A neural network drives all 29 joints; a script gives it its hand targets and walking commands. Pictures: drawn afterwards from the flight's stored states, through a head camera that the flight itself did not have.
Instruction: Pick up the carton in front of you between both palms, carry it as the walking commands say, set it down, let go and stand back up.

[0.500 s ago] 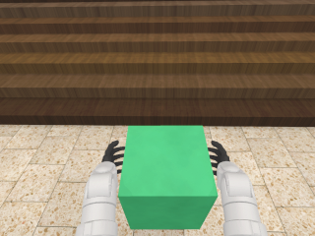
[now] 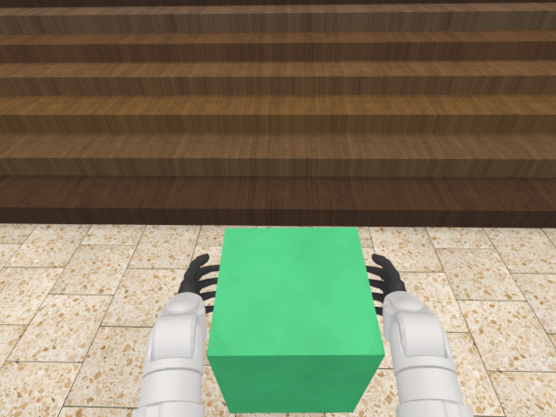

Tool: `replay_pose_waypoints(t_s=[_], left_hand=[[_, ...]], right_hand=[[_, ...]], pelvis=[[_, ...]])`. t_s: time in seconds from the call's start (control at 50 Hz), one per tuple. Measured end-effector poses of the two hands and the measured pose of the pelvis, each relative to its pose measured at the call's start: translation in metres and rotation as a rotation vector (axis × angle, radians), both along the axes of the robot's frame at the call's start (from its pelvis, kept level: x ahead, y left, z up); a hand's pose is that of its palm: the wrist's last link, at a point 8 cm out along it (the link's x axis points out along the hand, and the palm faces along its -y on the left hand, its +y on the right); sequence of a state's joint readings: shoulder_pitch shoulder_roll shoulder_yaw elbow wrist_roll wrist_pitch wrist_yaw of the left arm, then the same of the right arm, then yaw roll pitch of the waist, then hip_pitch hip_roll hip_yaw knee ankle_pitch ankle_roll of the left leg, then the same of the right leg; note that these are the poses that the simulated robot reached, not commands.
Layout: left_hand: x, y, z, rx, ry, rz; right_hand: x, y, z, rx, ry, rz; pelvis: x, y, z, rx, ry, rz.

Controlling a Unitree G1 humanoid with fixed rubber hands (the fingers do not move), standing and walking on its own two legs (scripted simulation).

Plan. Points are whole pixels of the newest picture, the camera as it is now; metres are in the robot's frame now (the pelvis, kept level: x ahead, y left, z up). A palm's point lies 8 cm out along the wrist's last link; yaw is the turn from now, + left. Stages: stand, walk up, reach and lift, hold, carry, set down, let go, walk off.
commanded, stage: hold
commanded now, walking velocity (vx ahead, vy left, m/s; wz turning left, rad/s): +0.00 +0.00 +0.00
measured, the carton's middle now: (291, 323) +0.29 +0.00 -0.03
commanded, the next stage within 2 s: carry in 0.16 s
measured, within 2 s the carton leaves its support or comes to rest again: neither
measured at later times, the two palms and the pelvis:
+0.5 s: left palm (177, 270) +0.32 +0.17 +0.08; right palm (377, 261) +0.33 -0.13 +0.08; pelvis +0.06 +0.01 -0.02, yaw +3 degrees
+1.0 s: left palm (177, 185) +0.53 +0.22 +0.08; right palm (327, 173) +0.56 -0.08 +0.08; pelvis +0.32 +0.04 -0.02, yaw +4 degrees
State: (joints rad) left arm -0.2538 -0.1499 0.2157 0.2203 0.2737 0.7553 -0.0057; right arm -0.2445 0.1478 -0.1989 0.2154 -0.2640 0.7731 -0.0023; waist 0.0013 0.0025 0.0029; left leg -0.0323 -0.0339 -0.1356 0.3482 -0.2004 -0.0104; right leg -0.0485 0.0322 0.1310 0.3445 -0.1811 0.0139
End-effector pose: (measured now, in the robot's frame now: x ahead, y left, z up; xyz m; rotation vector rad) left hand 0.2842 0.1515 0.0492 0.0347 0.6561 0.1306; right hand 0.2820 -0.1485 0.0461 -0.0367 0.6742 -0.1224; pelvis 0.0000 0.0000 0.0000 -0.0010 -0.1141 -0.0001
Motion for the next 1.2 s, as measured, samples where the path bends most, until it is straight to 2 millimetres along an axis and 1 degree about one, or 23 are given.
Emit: replay_pose_waypoints(t_s=[0.18, 0.24, 0.3, 0.36, 0.42, 0.5, 0.54, 0.58, 0.64, 0.68, 0.74, 0.78, 0.82, 0.88, 0.96, 1.0, 1.06, 1.12, 1.16, 1.2], left_hand=[[-0.003, 0.0, -0.001, -0.002, 0.006, -0.002], [-0.002, 0.001, -0.001, -0.012, -0.004, 0.007], [0.001, 0.002, 0.006, -0.018, -0.027, 0.02], [0.01, 0.003, 0.016, -0.03, -0.068, 0.039], [0.019, 0.006, 0.026, -0.037, -0.103, 0.057], [0.033, 0.019, 0.034, -0.056, -0.109, 0.08], [0.043, 0.026, 0.034, -0.064, -0.103, 0.091], [0.055, 0.028, 0.035, -0.057, -0.079, 0.092], [0.078, 0.022, 0.035, -0.061, -0.035, 0.075], [0.095, 0.015, 0.033, -0.069, -0.03, 0.061], [0.117, 0.012, 0.027, -0.083, -0.025, 0.073], [0.127, 0.018, 0.025, -0.096, -0.004, 0.112], [0.139, 0.027, 0.027, -0.102, 0.003, 0.158], [0.164, 0.042, 0.036, -0.108, -0.009, 0.204], [0.215, 0.059, 0.038, -0.109, -0.042, 0.21], [0.245, 0.067, 0.032, -0.113, -0.054, 0.193], [0.294, 0.076, 0.016, -0.113, -0.054, 0.143], [0.336, 0.076, 0.007, -0.103, 0.026, 0.082], [0.36, 0.074, 0.006, -0.101, 0.068, 0.042], [0.382, 0.072, 0.01, -0.101, 0.081, 0.012]], right_hand=[[-0.003, 0.0, -0.001, -0.001, 0.006, -0.002], [-0.002, 0.001, 0.0, 0.0, -0.004, -0.003], [0.003, 0.002, 0.006, 0.01, -0.027, -0.006], [0.015, 0.003, 0.016, 0.034, -0.068, -0.008], [0.027, 0.006, 0.025, 0.046, -0.102, -0.003], [0.047, 0.02, 0.036, 0.048, -0.108, 0.005], [0.059, 0.027, 0.038, 0.055, -0.102, 0.007], [0.069, 0.028, 0.035, 0.069, -0.077, -0.004], [0.082, 0.022, 0.029, 0.084, -0.033, -0.042], [0.093, 0.015, 0.027, 0.089, -0.029, -0.066], [0.118, 0.011, 0.024, 0.092, -0.024, -0.069], [0.141, 0.018, 0.028, 0.084, -0.002, -0.043], [0.166, 0.029, 0.034, 0.092, 0.009, 0.002], [0.205, 0.045, 0.04, 0.098, 0.003, 0.051], [0.256, 0.062, 0.041, 0.096, -0.03, 0.061], [0.28, 0.069, 0.035, 0.091, -0.045, 0.046], [0.314, 0.077, 0.019, 0.085, -0.05, 0.001], [0.336, 0.077, 0.006, 0.081, 0.025, -0.063], [0.347, 0.074, 0.006, 0.078, 0.063, -0.107], [0.362, 0.073, 0.012, 0.077, 0.073, -0.139]], pelvis=[[-0.003, 0.001, 0.0, 0.001, -0.003, -0.002], [-0.003, 0.001, -0.003, 0.001, 0.036, 0.003], [0.001, 0.0, -0.003, -0.001, 0.086, 0.008], [0.008, -0.001, -0.008, -0.001, 0.118, 0.015], [0.024, 0.0, -0.013, -0.005, 0.139, 0.036], [0.055, 0.009, -0.015, 0.007, 0.171, 0.048], [0.072, 0.015, -0.017, 0.017, 0.185, 0.028], [0.089, 0.018, -0.016, 0.007, 0.199, 0.002], [0.115, 0.018, -0.012, -0.017, 0.217, 0.0], [0.133, 0.015, -0.015, -0.027, 0.215, 0.015], [0.164, 0.01, -0.019, -0.033, 0.212, 0.077], [0.185, 0.009, -0.014, -0.018, 0.218, 0.09], [0.205, 0.01, -0.009, -0.003, 0.22, 0.085], [0.239, 0.015, -0.003, 0.015, 0.222, 0.077], [0.289, 0.031, -0.009, 0.019, 0.206, 0.071], [0.318, 0.042, -0.017, 0.022, 0.191, 0.063], [0.359, 0.061, -0.033, 0.022, 0.167, 0.028], [0.389, 0.075, -0.027, 0.014, 0.171, 0.001], [0.409, 0.081, -0.018, 0.007, 0.174, -0.009], [0.43, 0.086, -0.009, -0.006, 0.178, -0.011]])
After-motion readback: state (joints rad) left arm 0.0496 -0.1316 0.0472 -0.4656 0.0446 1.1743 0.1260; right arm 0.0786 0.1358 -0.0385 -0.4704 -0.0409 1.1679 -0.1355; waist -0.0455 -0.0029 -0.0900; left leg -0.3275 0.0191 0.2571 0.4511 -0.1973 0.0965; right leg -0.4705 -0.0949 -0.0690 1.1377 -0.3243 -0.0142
